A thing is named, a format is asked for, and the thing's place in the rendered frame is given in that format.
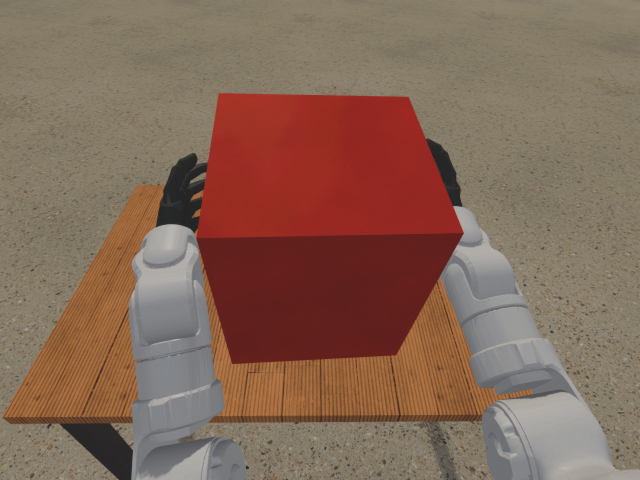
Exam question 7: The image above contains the left robot hand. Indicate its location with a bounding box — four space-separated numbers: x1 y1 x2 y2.
156 153 208 233

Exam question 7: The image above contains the right robot upper arm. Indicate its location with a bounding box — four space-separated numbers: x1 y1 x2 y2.
482 390 640 480

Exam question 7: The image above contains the right robot forearm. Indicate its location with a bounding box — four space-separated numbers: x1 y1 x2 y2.
440 206 612 463

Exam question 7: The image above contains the left robot forearm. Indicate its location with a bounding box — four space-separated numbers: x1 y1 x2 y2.
129 224 225 480

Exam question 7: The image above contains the table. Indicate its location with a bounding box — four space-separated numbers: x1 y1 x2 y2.
2 185 533 480

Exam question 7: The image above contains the right robot hand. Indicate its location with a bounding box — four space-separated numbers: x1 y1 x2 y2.
426 138 462 207

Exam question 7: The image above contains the carton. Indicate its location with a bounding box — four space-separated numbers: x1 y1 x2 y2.
196 93 464 364

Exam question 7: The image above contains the left robot upper arm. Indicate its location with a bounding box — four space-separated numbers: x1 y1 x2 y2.
136 436 247 480

